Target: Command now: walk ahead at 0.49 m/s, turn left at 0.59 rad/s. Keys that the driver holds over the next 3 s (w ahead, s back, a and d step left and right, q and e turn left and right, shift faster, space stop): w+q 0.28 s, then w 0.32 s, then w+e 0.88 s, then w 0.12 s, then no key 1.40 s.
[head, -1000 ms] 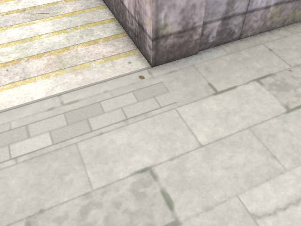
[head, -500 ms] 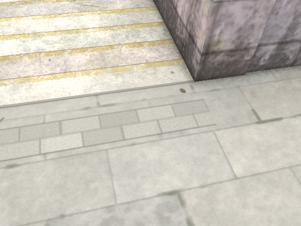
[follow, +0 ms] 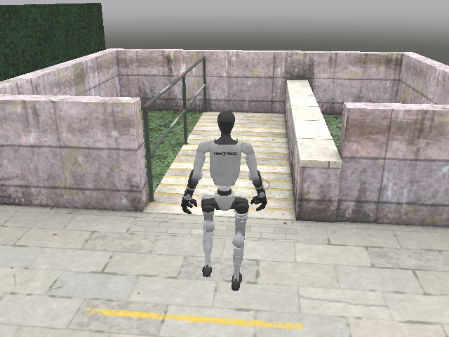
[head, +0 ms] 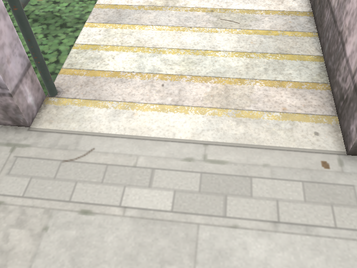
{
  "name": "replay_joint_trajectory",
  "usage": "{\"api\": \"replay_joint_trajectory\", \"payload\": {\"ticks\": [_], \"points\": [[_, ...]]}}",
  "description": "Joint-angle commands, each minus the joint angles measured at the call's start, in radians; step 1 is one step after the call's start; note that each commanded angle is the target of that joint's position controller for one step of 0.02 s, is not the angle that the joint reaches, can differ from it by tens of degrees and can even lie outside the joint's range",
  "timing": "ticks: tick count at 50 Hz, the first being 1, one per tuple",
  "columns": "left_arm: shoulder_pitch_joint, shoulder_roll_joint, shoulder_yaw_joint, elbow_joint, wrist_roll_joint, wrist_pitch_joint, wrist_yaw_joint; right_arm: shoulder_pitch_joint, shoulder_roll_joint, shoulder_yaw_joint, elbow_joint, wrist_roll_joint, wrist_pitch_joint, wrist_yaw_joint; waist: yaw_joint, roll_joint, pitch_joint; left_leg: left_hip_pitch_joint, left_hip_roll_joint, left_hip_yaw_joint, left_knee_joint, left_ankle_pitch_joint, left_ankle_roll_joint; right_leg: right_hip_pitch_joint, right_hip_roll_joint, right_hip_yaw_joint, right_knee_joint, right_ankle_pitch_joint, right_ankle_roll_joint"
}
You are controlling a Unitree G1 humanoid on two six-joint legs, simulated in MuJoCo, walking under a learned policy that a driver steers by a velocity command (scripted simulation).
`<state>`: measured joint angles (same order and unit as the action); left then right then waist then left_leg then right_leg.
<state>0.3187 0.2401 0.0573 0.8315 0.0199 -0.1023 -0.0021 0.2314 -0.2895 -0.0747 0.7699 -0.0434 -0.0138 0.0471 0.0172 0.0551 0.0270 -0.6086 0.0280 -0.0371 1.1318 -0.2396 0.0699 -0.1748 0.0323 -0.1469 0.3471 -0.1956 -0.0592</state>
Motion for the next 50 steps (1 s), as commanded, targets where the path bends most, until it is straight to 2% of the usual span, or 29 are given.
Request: {"api": "replay_joint_trajectory", "payload": {"ticks": [1, 6, 10, 12, 13, 14, 15, 16, 17, 18, 19, 20, 21, 23, 25, 28, 31, 34, 38, 40, 41, 42, 43, 44, 45, 46, 47, 48, 50], "points": [[0.018, 0.076, 0.011, -0.035, -0.002, -0.024, -0.004, -0.019, 0.000, 0.009, -0.072, 0.000, 0.001, 0.016, -0.023, -0.117, 0.014, -0.119, 0.048, -0.026, -0.038, 0.104, -0.011, 0.044, -0.292, 0.172, -0.208, 0.210, -0.116], [0.072, 0.100, 0.012, -0.005, -0.003, -0.017, 0.000, -0.205, 0.025, 0.031, -0.130, 0.008, -0.009, 0.035, 0.017, -0.123, 0.045, -0.051, 0.037, 0.076, -0.332, 0.261, -0.003, 0.065, -0.259, 0.016, -0.193, 0.310, -0.079], [0.140, 0.136, 0.018, 0.031, 0.000, 0.006, 0.016, -0.293, 0.015, 0.033, -0.166, 0.001, -0.009, 0.039, 0.042, -0.124, 0.068, -0.019, 0.010, 0.143, -0.473, 0.145, 0.035, 0.200, -0.297, -0.028, -0.138, 0.428, -0.068], [0.154, 0.164, 0.022, 0.047, 0.002, 0.022, 0.024, -0.263, 0.002, 0.026, -0.162, -0.005, -0.008, 0.030, 0.020, -0.145, 0.033, 0.072, -0.052, 0.184, -0.515, 0.033, 0.071, 0.257, -0.306, -0.069, -0.008, 0.733, -0.056], [0.157, 0.181, 0.024, 0.052, 0.003, 0.032, 0.028, -0.196, -0.013, 0.018, -0.145, -0.007, -0.010, 0.024, -0.011, -0.156, -0.013, 0.156, -0.093, 0.195, -0.535, -0.013, 0.094, 0.272, -0.308, -0.086, 0.116, 0.867, -0.052], [0.152, 0.192, 0.025, 0.051, -0.001, 0.042, 0.029, -0.066, -0.036, 0.004, -0.105, -0.011, -0.018, 0.016, -0.067, -0.144, -0.089, 0.320, -0.133, 0.193, -0.591, -0.008, 0.122, 0.231, -0.301, -0.107, 0.303, 0.880, -0.042], [0.150, 0.179, 0.018, 0.035, 0.000, 0.044, 0.028, 0.114, -0.087, -0.019, -0.046, -0.024, -0.025, 0.000, -0.144, -0.086, -0.195, 0.599, -0.081, 0.082, -0.630, -0.022, 0.165, 0.049, -0.282, -0.111, 0.557, 0.672, -0.017], [0.177, 0.061, -0.011, -0.037, -0.014, 0.037, 0.006, 0.158, -0.192, -0.045, -0.048, -0.021, -0.026, -0.018, -0.112, 0.144, -0.317, 0.945, 0.247, -0.401, -0.662, -0.135, 0.274, -0.378, -0.161, -0.108, 0.909, -0.096, 0.037], [0.092, 0.131, 0.008, -0.070, -0.011, 0.030, 0.002, 0.204, -0.206, -0.048, -0.062, 0.013, -0.015, -0.028, -0.146, 0.104, -0.387, 0.980, 0.360, -0.732, -0.816, -0.022, 0.334, -0.531, -0.041, 0.072, 1.088, -0.338, 0.055], [-0.005, 0.134, 0.009, -0.092, -0.015, 0.024, -0.001, 0.176, -0.176, -0.042, -0.032, 0.018, -0.009, -0.041, -0.136, 0.013, -0.242, 0.902, 0.314, -0.517, -0.816, 0.131, 0.296, -0.614, -0.107, 0.137, 1.071, -0.211, 0.044], [-0.009, 0.109, -0.004, -0.086, -0.021, 0.013, -0.002, 0.128, -0.128, -0.030, -0.021, 0.026, -0.017, -0.046, -0.095, -0.019, -0.141, 0.750, 0.278, -0.396, -0.826, 0.274, 0.265, -0.570, -0.137, 0.139, 0.984, -0.144, 0.038], [0.007, 0.100, -0.005, -0.067, -0.010, 0.017, -0.003, 0.082, -0.089, -0.017, -0.017, 0.026, -0.027, -0.045, -0.046, -0.063, -0.086, 0.636, 0.224, -0.307, -0.845, 0.354, 0.217, -0.502, -0.164, 0.146, 0.895, -0.125, 0.038], [0.041, 0.092, -0.007, -0.054, 0.009, 0.034, -0.006, 0.048, -0.062, -0.006, -0.014, 0.031, -0.035, -0.044, -0.004, -0.053, -0.066, 0.551, 0.183, -0.243, -0.869, 0.392, 0.195, -0.431, -0.174, 0.151, 0.843, -0.125, 0.045], [0.077, 0.080, -0.006, -0.031, 0.024, 0.066, -0.017, 0.049, -0.043, 0.004, -0.001, 0.034, -0.057, -0.037, 0.020, -0.036, -0.064, 0.486, 0.147, -0.185, -0.908, 0.445, 0.188, -0.365, -0.166, 0.138, 0.798, -0.113, 0.053], [0.037, 0.070, -0.005, -0.039, 0.023, 0.076, -0.027, 0.079, -0.064, 0.000, 0.025, 0.039, -0.069, -0.034, 0.021, -0.029, -0.032, 0.463, 0.127, -0.146, -0.951, 0.427, 0.184, -0.395, -0.165, 0.128, 0.738, -0.047, 0.061], [-0.095, 0.071, -0.004, -0.075, 0.019, 0.078, -0.029, 0.139, -0.069, 0.000, 0.058, 0.041, -0.071, -0.033, -0.014, -0.020, 0.024, 0.494, 0.114, -0.123, -0.990, 0.398, 0.166, -0.492, -0.172, 0.122, 0.616, 0.078, 0.072], [-0.187, 0.063, -0.008, -0.098, 0.012, 0.074, -0.031, 0.181, -0.069, 0.004, 0.082, 0.039, -0.075, -0.034, -0.040, -0.005, 0.037, 0.558, 0.112, -0.090, -0.993, 0.415, 0.145, -0.521, -0.156, 0.113, 0.485, 0.174, 0.065], [-0.269, 0.056, -0.015, -0.117, 0.004, 0.069, -0.035, 0.223, -0.063, 0.011, 0.110, 0.028, -0.081, -0.040, -0.069, 0.002, 0.061, 0.620, 0.131, -0.040, -1.004, 0.443, 0.130, -0.515, -0.131, 0.096, 0.380, 0.221, 0.036], [-0.319, 0.062, -0.016, -0.142, 0.004, 0.063, -0.043, 0.243, -0.071, 0.015, 0.146, 0.014, -0.081, -0.060, -0.069, -0.005, 0.093, 0.719, 0.180, 0.015, -0.973, 0.556, 0.110, -0.485, -0.081, 0.085, 0.281, 0.143, -0.024], [-0.256, 0.069, -0.010, -0.125, 0.005, 0.059, -0.037, 0.209, -0.090, 0.015, 0.150, 0.010, -0.081, -0.069, -0.032, 0.011, 0.053, 0.743, 0.182, 0.063, -0.860, 0.856, 0.086, -0.362, -0.021, 0.043, 0.249, 0.061, -0.065], [-0.179, 0.083, -0.001, -0.101, 0.006, 0.056, -0.031, 0.201, -0.103, 0.013, 0.154, 0.005, -0.079, -0.072, 0.002, 0.021, 0.002, 0.757, 0.178, 0.083, -0.739, 1.004, 0.073, -0.271, 0.017, 0.025, 0.240, 0.018, -0.086], [-0.043, 0.100, 0.010, -0.056, 0.010, 0.049, -0.026, 0.190, -0.118, 0.010, 0.154, 0.005, -0.071, -0.074, 0.061, 0.013, -0.073, 0.737, 0.159, 0.112, -0.547, 1.044, 0.058, -0.125, 0.056, 0.012, 0.184, 0.019, -0.108], [0.115, 0.146, 0.030, -0.012, 0.026, 0.042, -0.018, 0.180, -0.121, 0.013, 0.139, 0.010, -0.071, -0.076, 0.129, -0.014, -0.162, 0.569, 0.134, 0.136, -0.301, 0.851, 0.037, 0.121, -0.010, 0.116, 0.157, 0.018, -0.153], [0.209, 0.284, 0.070, -0.013, 0.040, 0.044, -0.007, 0.241, -0.043, 0.031, 0.088, 0.043, -0.079, -0.064, 0.112, -0.227, -0.293, 0.200, -0.019, 0.177, 0.127, 0.327, -0.016, 0.437, -0.306, 0.594, 0.134, -0.007, -0.306], [0.157, 0.260, 0.066, -0.005, -0.005, 0.054, -0.018, 0.223, -0.072, 0.022, 0.081, 0.023, -0.088, -0.055, 0.076, -0.243, -0.337, -0.011, -0.126, 0.024, 0.290, -0.254, -0.019, 0.495, -0.388, 0.942, -0.038, 0.043, -0.370], [0.075, 0.233, 0.060, -0.012, -0.022, 0.058, -0.020, 0.132, -0.083, 0.022, 0.055, 0.013, -0.094, -0.048, 0.050, -0.154, -0.178, -0.093, -0.044, -0.045, 0.288, -0.164, -0.010, 0.371, -0.350, 0.786, -0.050, -0.019, -0.334], [0.021, 0.176, 0.048, -0.023, -0.018, 0.060, -0.020, 0.079, -0.084, 0.026, 0.038, 0.018, -0.105, -0.043, 0.035, -0.072, -0.084, -0.081, 0.001, -0.030, 0.217, -0.081, -0.013, 0.228, -0.321, 0.666, -0.077, 0.037, -0.299], [-0.006, 0.144, 0.038, -0.022, -0.015, 0.059, -0.018, 0.062, -0.071, 0.027, 0.034, 0.015, -0.102, -0.042, 0.003, -0.032, -0.024, -0.040, 0.031, -0.026, 0.139, -0.058, -0.020, 0.118, -0.272, 0.585, -0.099, 0.118, -0.261], [-0.023, 0.119, 0.028, -0.015, -0.020, 0.050, -0.013, 0.085, -0.047, 0.034, 0.029, -0.006, -0.065, -0.039, -0.045, -0.058, -0.013, 0.054, 0.055, -0.017, 0.042, -0.051, -0.054, -0.004, -0.199, 0.474, -0.128, 0.227, -0.224]]}}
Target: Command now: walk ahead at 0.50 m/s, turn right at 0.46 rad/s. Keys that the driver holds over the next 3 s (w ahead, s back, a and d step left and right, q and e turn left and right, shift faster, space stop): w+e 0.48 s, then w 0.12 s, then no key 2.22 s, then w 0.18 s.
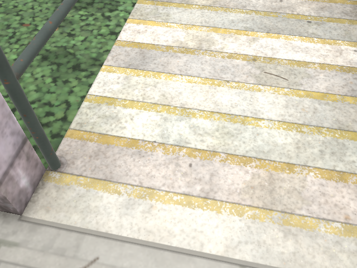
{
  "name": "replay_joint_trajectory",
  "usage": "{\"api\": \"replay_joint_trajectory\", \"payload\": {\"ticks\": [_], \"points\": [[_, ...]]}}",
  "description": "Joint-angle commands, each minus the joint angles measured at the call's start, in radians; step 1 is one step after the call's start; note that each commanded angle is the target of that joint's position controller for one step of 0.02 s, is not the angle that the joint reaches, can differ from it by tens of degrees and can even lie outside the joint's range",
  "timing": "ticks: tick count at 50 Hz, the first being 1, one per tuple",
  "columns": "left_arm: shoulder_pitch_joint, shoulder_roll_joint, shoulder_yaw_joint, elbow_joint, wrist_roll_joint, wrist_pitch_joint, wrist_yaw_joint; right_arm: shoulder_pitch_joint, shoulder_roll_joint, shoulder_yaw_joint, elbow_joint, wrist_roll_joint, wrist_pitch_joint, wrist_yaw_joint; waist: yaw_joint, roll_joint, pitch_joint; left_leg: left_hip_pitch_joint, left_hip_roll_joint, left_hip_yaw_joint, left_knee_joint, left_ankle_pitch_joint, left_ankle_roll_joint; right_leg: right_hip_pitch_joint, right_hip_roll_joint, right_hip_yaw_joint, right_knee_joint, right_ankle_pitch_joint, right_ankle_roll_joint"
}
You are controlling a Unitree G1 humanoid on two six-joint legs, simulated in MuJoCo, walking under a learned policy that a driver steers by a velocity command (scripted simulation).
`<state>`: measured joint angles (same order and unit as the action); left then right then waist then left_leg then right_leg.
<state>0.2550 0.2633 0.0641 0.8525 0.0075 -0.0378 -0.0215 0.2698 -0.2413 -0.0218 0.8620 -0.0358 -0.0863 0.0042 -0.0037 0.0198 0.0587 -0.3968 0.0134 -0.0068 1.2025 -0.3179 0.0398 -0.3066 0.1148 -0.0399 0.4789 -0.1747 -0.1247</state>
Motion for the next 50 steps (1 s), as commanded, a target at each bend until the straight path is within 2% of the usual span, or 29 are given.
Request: {"api": "replay_joint_trajectory", "payload": {"ticks": [1, 4, 8, 13, 15, 16, 18, 19, 20, 21, 22, 23, 24, 25, 27, 30, 32, 34, 36, 39, 41, 42, 43, 44, 45, 46, 47, 48, 50], "points": [[0.056, 0.106, 0.024, -0.033, -0.009, -0.024, 0.006, 0.048, -0.085, -0.016, -0.068, -0.018, 0.023, 0.006, -0.027, -0.033, -0.052, -0.148, 0.067, -0.033, -0.053, 0.030, -0.038, 0.109, -0.265, 0.344, -0.264, 0.257, -0.161], [0.098, 0.140, 0.033, -0.024, -0.012, -0.031, 0.009, -0.045, -0.077, -0.012, -0.109, -0.017, 0.040, 0.009, -0.013, -0.049, -0.027, -0.199, 0.074, -0.006, -0.181, 0.120, -0.075, 0.077, -0.226, 0.306, -0.294, 0.258, -0.151], [0.181, 0.140, 0.036, -0.012, -0.015, -0.024, 0.013, -0.212, -0.075, -0.007, -0.165, -0.009, 0.040, 0.014, 0.051, -0.073, -0.017, -0.259, 0.058, 0.001, -0.389, 0.286, -0.096, 0.152, -0.197, 0.315, -0.272, 0.290, -0.097], [0.255, 0.148, 0.038, -0.009, 0.002, -0.016, 0.025, -0.355, -0.078, 0.004, -0.220, 0.003, 0.028, 0.019, 0.105, -0.087, -0.022, -0.272, 0.012, -0.003, -0.545, 0.301, -0.086, 0.282, -0.215, 0.374, -0.190, 0.402, -0.090], [0.244, 0.160, 0.041, -0.019, 0.009, -0.015, 0.033, -0.363, -0.092, 0.003, -0.235, 0.007, 0.018, 0.019, 0.095, -0.096, -0.024, -0.220, -0.002, -0.018, -0.606, 0.267, -0.068, 0.304, -0.234, 0.411, -0.151, 0.437, -0.081], [0.216, 0.169, 0.044, -0.029, 0.011, -0.015, 0.037, -0.329, -0.106, 0.000, -0.230, 0.009, 0.014, 0.017, 0.070, -0.101, -0.028, -0.152, -0.010, -0.026, -0.646, 0.239, -0.056, 0.290, -0.238, 0.425, -0.129, 0.451, -0.066], [0.150, 0.188, 0.047, -0.048, 0.010, -0.021, 0.032, -0.154, -0.147, -0.017, -0.179, 0.012, 0.001, 0.003, -0.013, -0.095, -0.093, 0.117, -0.055, -0.012, -0.721, 0.174, -0.019, 0.223, -0.203, 0.420, 0.011, 0.566, -0.026], [0.138, 0.175, 0.043, -0.051, -0.001, -0.029, 0.022, -0.021, -0.185, -0.032, -0.151, 0.002, -0.013, -0.011, -0.081, -0.036, -0.175, 0.326, 0.005, -0.059, -0.768, 0.184, 0.016, 0.149, -0.140, 0.370, 0.201, 0.515, -0.001], [0.154, 0.096, 0.020, -0.084, -0.011, -0.039, 0.016, 0.145, -0.262, -0.050, -0.149, -0.020, -0.016, -0.031, -0.129, 0.083, -0.339, 0.559, 0.262, -0.307, -0.786, -0.024, 0.065, 0.027, -0.083, 0.277, 0.477, 0.191, 0.016], [0.281, 0.052, 0.012, -0.109, -0.034, -0.032, 0.017, 0.101, -0.324, -0.068, -0.152, -0.022, 0.002, -0.031, -0.035, 0.320, -0.398, 0.705, 0.451, -0.753, -0.907, -0.082, 0.182, -0.263, 0.050, 0.166, 0.690, -0.410, 0.041], [0.245, 0.136, 0.020, -0.067, 0.004, -0.011, 0.028, 0.042, -0.222, -0.058, -0.162, -0.008, 0.014, -0.024, -0.023, 0.118, -0.261, 0.585, 0.413, -0.721, -0.911, -0.188, 0.172, -0.352, -0.058, 0.163, 0.771, -0.328, 0.034], [0.165, 0.138, 0.023, -0.071, 0.012, -0.007, 0.017, -0.011, -0.141, -0.038, -0.172, 0.001, 0.015, -0.020, -0.026, 0.019, -0.149, 0.455, 0.358, -0.549, -0.928, -0.127, 0.148, -0.337, -0.088, 0.153, 0.751, -0.225, 0.039], [0.129, 0.117, 0.020, -0.081, 0.013, -0.004, 0.009, -0.037, -0.112, -0.030, -0.165, -0.002, 0.013, -0.016, -0.011, 0.004, -0.094, 0.370, 0.311, -0.418, -0.956, 0.013, 0.128, -0.315, -0.116, 0.142, 0.719, -0.176, 0.050], [0.109, 0.105, 0.019, -0.085, 0.027, 0.004, -0.001, -0.022, -0.103, -0.026, -0.149, 0.000, 0.007, -0.016, -0.006, 0.043, -0.069, 0.319, 0.270, -0.327, -0.972, 0.115, 0.115, -0.295, -0.136, 0.135, 0.690, -0.159, 0.058], [0.118, 0.081, 0.012, -0.086, 0.033, 0.020, -0.015, 0.011, -0.102, -0.026, -0.118, 0.010, -0.014, -0.008, 0.012, 0.090, -0.066, 0.272, 0.230, -0.223, -0.991, 0.272, 0.113, -0.259, -0.135, 0.127, 0.668, -0.143, 0.070], [0.059, 0.064, 0.004, -0.106, 0.035, 0.025, -0.024, 0.050, -0.113, -0.031, -0.084, 0.018, -0.035, 0.003, 0.018, 0.079, -0.058, 0.281, 0.230, -0.146, -1.030, 0.360, 0.139, -0.314, -0.132, 0.138, 0.615, -0.083, 0.082], [-0.007, 0.054, -0.004, -0.126, 0.035, 0.022, -0.024, 0.059, -0.112, -0.030, -0.065, 0.018, -0.035, 0.005, 0.018, 0.068, -0.021, 0.277, 0.219, -0.071, -1.024, 0.572, 0.144, -0.339, -0.127, 0.121, 0.517, -0.037, 0.099], [-0.061, 0.027, -0.021, -0.139, 0.032, 0.015, -0.024, 0.052, -0.109, -0.027, -0.050, 0.020, -0.028, 0.008, 0.019, 0.077, -0.027, 0.247, 0.175, 0.029, -0.993, 0.756, 0.123, -0.258, -0.120, 0.061, 0.363, 0.035, 0.109], [-0.120, 0.007, -0.037, -0.147, 0.026, 0.007, -0.026, 0.080, -0.118, -0.027, -0.027, 0.025, -0.022, 0.008, -0.005, 0.096, -0.046, 0.241, 0.154, 0.073, -0.968, 0.822, 0.105, -0.163, -0.108, 0.006, 0.230, 0.102, 0.107], [-0.129, 0.026, -0.040, -0.139, 0.026, -0.001, -0.015, 0.122, -0.139, -0.032, 0.010, 0.028, -0.007, 0.003, -0.011, 0.111, -0.066, 0.307, 0.180, 0.047, -0.890, 0.839, 0.088, -0.090, -0.099, -0.003, 0.127, 0.106, 0.079], [-0.044, 0.042, -0.036, -0.100, 0.037, -0.014, -0.003, 0.111, -0.147, -0.034, 0.023, 0.037, 0.005, -0.005, 0.034, 0.082, -0.089, 0.327, 0.168, 0.042, -0.765, 0.810, 0.062, 0.027, -0.082, 0.000, -0.007, 0.152, 0.046], [0.029, 0.070, -0.028, -0.068, 0.051, -0.028, 0.005, 0.137, -0.136, -0.031, 0.032, 0.039, 0.008, -0.007, 0.057, 0.027, -0.130, 0.294, 0.128, 0.062, -0.642, 0.714, 0.038, 0.153, -0.100, 0.019, -0.071, 0.279, 0.029], [0.121, 0.135, -0.017, -0.054, 0.065, -0.040, 0.013, 0.165, -0.103, -0.020, 0.005, 0.037, 0.007, -0.012, 0.074, -0.080, -0.234, 0.162, 0.083, 0.100, -0.456, 0.358, 0.005, 0.359, -0.302, 0.190, 0.000, 0.724, -0.006], [0.139, 0.174, -0.004, -0.047, 0.037, -0.029, 0.023, 0.317, -0.003, 0.007, 0.022, 0.069, 0.024, -0.011, 0.029, -0.276, -0.404, 0.011, -0.036, 0.079, -0.193, -0.303, -0.016, 0.554, -0.542, 0.437, 0.036, 1.079, -0.199], [0.133, 0.125, -0.011, -0.049, -0.015, -0.018, 0.024, 0.269, -0.089, -0.015, 0.050, 0.048, 0.055, -0.021, 0.054, -0.152, -0.404, 0.009, -0.023, -0.015, -0.149, -0.345, -0.016, 0.467, -0.504, 0.420, -0.002, 0.973, -0.213], [0.063, 0.097, -0.022, -0.050, -0.017, -0.012, 0.028, 0.197, -0.091, -0.019, 0.033, 0.036, 0.065, -0.019, 0.032, -0.136, -0.275, -0.031, -0.011, -0.024, -0.133, -0.314, -0.019, 0.364, -0.457, 0.365, -0.065, 0.820, -0.191], [-0.003, 0.057, -0.036, -0.054, -0.007, -0.007, 0.035, 0.153, -0.074, -0.016, 0.033, 0.023, 0.070, -0.020, 0.009, -0.104, -0.182, -0.037, 0.009, -0.026, -0.174, -0.257, -0.024, 0.267, -0.415, 0.327, -0.118, 0.689, -0.155], [-0.046, 0.036, -0.043, -0.054, -0.003, -0.006, 0.043, 0.137, -0.065, -0.015, 0.038, 0.015, 0.078, -0.020, -0.016, -0.112, -0.127, 0.000, 0.028, -0.030, -0.229, -0.204, -0.033, 0.179, -0.378, 0.276, -0.157, 0.645, -0.123], [-0.071, 0.028, -0.047, -0.041, 0.008, -0.006, 0.047, 0.178, -0.038, -0.010, 0.074, 0.010, 0.098, -0.019, -0.045, -0.116, -0.132, 0.121, 0.015, -0.007, -0.302, -0.140, -0.046, 0.080, -0.327, 0.205, -0.187, 0.578, -0.089]]}}
Over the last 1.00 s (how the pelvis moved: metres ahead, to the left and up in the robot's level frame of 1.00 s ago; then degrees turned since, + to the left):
0.56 0.08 -0.01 6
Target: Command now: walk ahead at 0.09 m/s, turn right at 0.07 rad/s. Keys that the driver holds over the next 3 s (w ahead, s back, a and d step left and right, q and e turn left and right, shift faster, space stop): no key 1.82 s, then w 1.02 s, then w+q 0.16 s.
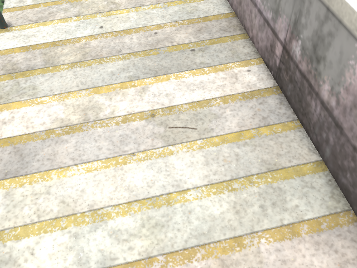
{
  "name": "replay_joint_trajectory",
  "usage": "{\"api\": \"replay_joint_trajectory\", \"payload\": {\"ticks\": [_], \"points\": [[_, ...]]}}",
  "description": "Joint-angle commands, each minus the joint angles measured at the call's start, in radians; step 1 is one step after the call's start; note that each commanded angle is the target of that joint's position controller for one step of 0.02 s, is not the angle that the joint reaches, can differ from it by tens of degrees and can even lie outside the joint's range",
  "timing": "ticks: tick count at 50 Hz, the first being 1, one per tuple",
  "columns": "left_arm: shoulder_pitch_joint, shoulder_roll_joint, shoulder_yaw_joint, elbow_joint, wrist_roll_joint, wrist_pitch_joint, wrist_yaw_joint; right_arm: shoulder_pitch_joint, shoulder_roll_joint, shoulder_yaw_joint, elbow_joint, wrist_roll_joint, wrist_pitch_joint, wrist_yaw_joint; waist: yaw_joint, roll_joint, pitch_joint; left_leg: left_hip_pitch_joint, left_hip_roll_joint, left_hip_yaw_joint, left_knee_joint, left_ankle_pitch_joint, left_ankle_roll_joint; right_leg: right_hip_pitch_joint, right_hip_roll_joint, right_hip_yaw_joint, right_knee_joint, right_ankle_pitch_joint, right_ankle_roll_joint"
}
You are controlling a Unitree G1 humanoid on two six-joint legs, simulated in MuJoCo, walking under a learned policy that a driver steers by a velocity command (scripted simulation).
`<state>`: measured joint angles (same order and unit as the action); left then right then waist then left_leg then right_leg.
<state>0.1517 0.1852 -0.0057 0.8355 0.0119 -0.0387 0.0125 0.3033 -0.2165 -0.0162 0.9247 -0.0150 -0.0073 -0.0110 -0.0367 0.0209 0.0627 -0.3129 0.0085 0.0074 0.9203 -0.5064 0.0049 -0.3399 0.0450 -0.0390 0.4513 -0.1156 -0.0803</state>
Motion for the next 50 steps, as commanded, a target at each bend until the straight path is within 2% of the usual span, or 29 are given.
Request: {"api": "replay_joint_trajectory", "payload": {"ticks": [1, 3, 6, 8, 9, 10, 11, 12, 13, 16, 18, 22, 34, 50], "points": [[0.035, 0.110, 0.024, -0.015, 0.006, -0.007, 0.012, 0.149, -0.054, -0.013, 0.021, -0.007, 0.026, -0.006, -0.015, -0.112, -0.146, 0.065, 0.013, -0.014, -0.057, 0.056, -0.013, 0.099, -0.247, 0.189, -0.165, 0.475, -0.131], [0.040, 0.119, 0.027, 0.005, 0.009, -0.006, 0.011, 0.115, -0.044, -0.011, 0.027, -0.005, 0.037, -0.012, -0.006, -0.118, -0.141, 0.089, 0.009, -0.009, -0.157, 0.077, -0.013, 0.077, -0.234, 0.186, -0.184, 0.287, -0.125], [0.048, 0.131, 0.033, 0.034, 0.010, 0.010, 0.009, 0.074, -0.047, -0.011, 0.040, -0.004, 0.048, -0.020, 0.009, -0.139, -0.109, 0.131, 0.002, 0.003, -0.270, 0.149, -0.004, 0.016, -0.223, 0.215, -0.222, -0.071, -0.110], [0.031, 0.132, 0.035, 0.046, -0.001, 0.025, 0.010, 0.085, -0.035, -0.006, 0.062, -0.009, 0.044, -0.021, -0.009, -0.115, -0.071, 0.211, -0.007, 0.019, -0.408, 0.251, 0.015, -0.063, -0.203, 0.226, -0.228, -0.291, -0.072], [0.047, 0.122, 0.033, 0.056, -0.003, 0.030, 0.010, 0.079, -0.043, -0.005, 0.065, -0.016, 0.038, -0.021, -0.007, -0.085, -0.044, 0.239, 0.017, -0.016, -0.480, 0.281, 0.027, -0.103, -0.193, 0.234, -0.232, -0.368, -0.035], [0.060, 0.110, 0.032, 0.063, -0.003, 0.032, 0.009, 0.083, -0.063, -0.004, 0.065, -0.024, 0.026, -0.023, 0.002, -0.049, -0.021, 0.236, 0.082, -0.093, -0.550, 0.257, 0.042, -0.118, -0.173, 0.229, -0.206, -0.373, 0.001], [0.092, 0.096, 0.034, 0.071, -0.014, 0.037, 0.006, 0.044, -0.100, -0.010, 0.066, -0.013, 0.018, -0.023, 0.047, 0.041, 0.032, 0.098, 0.119, -0.159, -0.593, 0.147, 0.062, -0.069, -0.101, 0.159, -0.187, -0.297, 0.025], [0.096, 0.091, 0.033, 0.093, -0.012, 0.039, 0.004, 0.019, -0.074, -0.004, 0.074, -0.003, 0.009, -0.020, 0.053, 0.079, 0.043, -0.020, 0.128, -0.177, -0.647, 0.077, 0.061, 0.066, -0.079, 0.128, -0.139, -0.175, 0.030], [0.114, 0.087, 0.034, 0.109, -0.006, 0.036, 0.003, -0.001, -0.062, 0.001, 0.077, 0.001, -0.001, -0.019, 0.067, 0.093, 0.025, -0.061, 0.124, -0.174, -0.675, 0.077, 0.048, 0.158, -0.083, 0.124, -0.110, -0.098, 0.028], [0.141, 0.103, 0.037, 0.149, 0.001, 0.026, 0.004, -0.003, -0.060, -0.001, 0.093, 0.008, -0.012, -0.025, 0.067, 0.049, -0.010, 0.007, 0.092, -0.131, -0.652, 0.189, 0.035, 0.187, -0.107, 0.142, -0.113, -0.049, 0.017], [0.139, 0.092, 0.033, 0.170, -0.002, 0.022, 0.008, 0.025, -0.047, 0.000, 0.110, 0.007, -0.010, -0.025, 0.052, 0.012, -0.010, 0.061, 0.084, -0.115, -0.628, 0.234, 0.042, 0.150, -0.113, 0.148, -0.131, -0.063, 0.018], [0.142, 0.079, 0.027, 0.204, -0.004, 0.024, 0.014, 0.049, -0.037, 0.002, 0.134, 0.004, -0.006, -0.026, 0.042, -0.015, -0.001, 0.082, 0.082, -0.108, -0.616, 0.257, 0.049, 0.138, -0.114, 0.146, -0.143, -0.064, 0.025], [0.177, 0.054, 0.018, 0.279, -0.004, 0.028, 0.025, 0.074, -0.005, 0.013, 0.186, 0.005, -0.007, -0.032, 0.045, -0.016, 0.005, 0.095, 0.078, -0.099, -0.611, 0.312, 0.049, 0.167, -0.121, 0.141, -0.127, -0.007, 0.025], [0.190, 0.022, 0.015, 0.325, -0.005, 0.031, 0.031, 0.106, 0.022, 0.019, 0.223, 0.004, -0.007, -0.038, 0.044, -0.014, 0.019, 0.107, 0.076, -0.095, -0.610, 0.334, 0.049, 0.176, -0.124, 0.134, -0.119, 0.019, 0.027]]}}
Over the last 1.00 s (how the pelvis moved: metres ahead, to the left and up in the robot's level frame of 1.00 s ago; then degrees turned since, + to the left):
0.45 -0.06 0.00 -23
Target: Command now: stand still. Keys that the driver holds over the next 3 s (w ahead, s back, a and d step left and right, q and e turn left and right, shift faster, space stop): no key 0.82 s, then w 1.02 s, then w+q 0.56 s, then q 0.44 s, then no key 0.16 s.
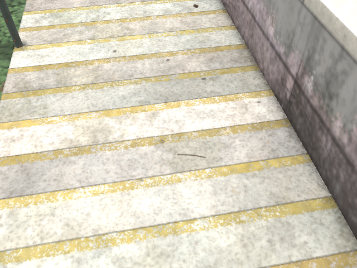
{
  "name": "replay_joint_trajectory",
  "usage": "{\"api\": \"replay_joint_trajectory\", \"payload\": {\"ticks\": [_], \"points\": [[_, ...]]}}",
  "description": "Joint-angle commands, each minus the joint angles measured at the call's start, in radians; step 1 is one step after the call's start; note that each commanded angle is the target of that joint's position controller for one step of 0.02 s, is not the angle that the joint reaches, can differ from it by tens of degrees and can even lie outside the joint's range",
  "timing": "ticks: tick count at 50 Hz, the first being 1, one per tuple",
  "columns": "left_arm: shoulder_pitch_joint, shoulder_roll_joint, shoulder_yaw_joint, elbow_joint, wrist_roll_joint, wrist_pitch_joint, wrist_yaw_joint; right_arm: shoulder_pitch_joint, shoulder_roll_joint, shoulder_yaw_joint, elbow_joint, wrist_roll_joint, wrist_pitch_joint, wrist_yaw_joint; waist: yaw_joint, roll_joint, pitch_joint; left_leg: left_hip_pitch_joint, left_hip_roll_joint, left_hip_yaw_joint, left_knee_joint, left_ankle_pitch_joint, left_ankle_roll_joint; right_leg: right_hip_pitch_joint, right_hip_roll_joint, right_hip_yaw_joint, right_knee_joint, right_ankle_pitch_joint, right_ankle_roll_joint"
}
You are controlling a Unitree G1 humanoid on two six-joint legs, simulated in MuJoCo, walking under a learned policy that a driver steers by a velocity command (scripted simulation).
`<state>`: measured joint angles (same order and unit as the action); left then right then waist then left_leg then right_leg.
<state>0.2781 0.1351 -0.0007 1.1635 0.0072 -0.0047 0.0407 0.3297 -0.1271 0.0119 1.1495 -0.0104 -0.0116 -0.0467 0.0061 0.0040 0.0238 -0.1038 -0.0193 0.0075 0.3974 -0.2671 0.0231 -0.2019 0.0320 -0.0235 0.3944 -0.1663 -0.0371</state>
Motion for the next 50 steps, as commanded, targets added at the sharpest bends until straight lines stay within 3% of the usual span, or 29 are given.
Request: {"api": "replay_joint_trajectory", "payload": {"ticks": [1, 41, 42, 44, 46, 47, 48, 50], "points": [[0.064, 0.071, 0.010, -0.002, 0.000, -0.003, 0.003, 0.081, -0.066, -0.009, -0.001, 0.000, -0.003, -0.003, 0.001, 0.003, 0.058, -0.101, 0.104, -0.095, -0.087, 0.096, 0.030, 0.038, -0.111, 0.119, -0.062, 0.070, -0.016], [0.108, 0.043, 0.005, 0.021, -0.001, -0.004, 0.007, 0.127, -0.040, -0.006, 0.013, 0.000, -0.010, -0.005, 0.000, 0.003, 0.072, -0.081, 0.106, -0.094, -0.090, 0.137, 0.034, 0.045, -0.116, 0.108, -0.048, 0.103, -0.011], [0.114, 0.039, 0.004, 0.023, 0.000, -0.004, 0.006, 0.137, -0.037, -0.005, 0.015, -0.002, -0.009, -0.005, -0.002, 0.004, 0.053, -0.074, 0.099, -0.093, -0.101, 0.062, 0.038, 0.051, -0.106, 0.103, -0.051, 0.035, -0.013], [0.104, 0.054, 0.013, 0.011, 0.002, 0.001, 0.003, 0.150, -0.069, -0.021, 0.013, -0.005, -0.004, -0.003, -0.009, 0.028, 0.075, -0.095, 0.080, -0.106, -0.107, -0.187, 0.064, 0.006, -0.059, 0.071, 0.001, -0.175, -0.027], [0.074, 0.051, 0.019, -0.018, 0.013, 0.003, -0.008, 0.180, -0.103, -0.038, 0.004, -0.005, 0.004, 0.002, -0.034, 0.090, 0.147, -0.111, 0.133, -0.216, -0.163, -0.473, 0.122, -0.143, -0.008, 0.024, 0.117, -0.360, -0.037], [0.041, 0.030, 0.016, -0.042, 0.020, -0.002, -0.015, 0.223, -0.120, -0.047, 0.010, -0.003, 0.005, 0.002, -0.056, 0.130, 0.185, -0.089, 0.202, -0.313, -0.225, -0.571, 0.161, -0.233, 0.011, -0.014, 0.209, -0.349, -0.033], [0.010, 0.015, 0.012, -0.068, 0.032, -0.010, -0.022, 0.237, -0.135, -0.055, 0.012, -0.003, 0.003, 0.002, -0.064, 0.155, 0.225, -0.080, 0.277, -0.394, -0.265, -0.595, 0.200, -0.294, -0.008, -0.050, 0.289, -0.291, -0.032], [-0.043, 0.039, 0.021, -0.114, 0.031, -0.033, -0.033, 0.239, -0.137, -0.063, 0.007, -0.014, -0.010, 0.006, -0.067, 0.129, 0.245, -0.054, 0.332, -0.445, -0.288, -0.485, 0.240, -0.378, -0.059, -0.028, 0.386, -0.273, -0.036]]}}
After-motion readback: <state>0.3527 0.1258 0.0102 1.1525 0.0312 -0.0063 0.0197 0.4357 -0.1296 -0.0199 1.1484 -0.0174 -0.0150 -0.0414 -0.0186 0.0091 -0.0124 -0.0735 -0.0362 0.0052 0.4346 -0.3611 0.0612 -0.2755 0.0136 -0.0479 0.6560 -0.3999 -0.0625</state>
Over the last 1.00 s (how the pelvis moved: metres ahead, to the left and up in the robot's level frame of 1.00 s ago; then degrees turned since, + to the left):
0.05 0.03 0.01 0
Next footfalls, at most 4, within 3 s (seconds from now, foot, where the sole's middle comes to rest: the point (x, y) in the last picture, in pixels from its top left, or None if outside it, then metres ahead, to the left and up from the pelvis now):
1.14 right None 0.14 -0.11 -0.78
1.62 left None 0.50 0.03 -0.78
2.16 right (219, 200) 0.82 -0.14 -0.78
2.66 left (164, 168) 0.99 0.11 -0.78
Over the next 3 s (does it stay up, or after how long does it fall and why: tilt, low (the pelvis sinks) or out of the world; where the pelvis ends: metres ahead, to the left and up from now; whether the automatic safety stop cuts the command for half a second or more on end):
stays up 0.92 0.02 0.00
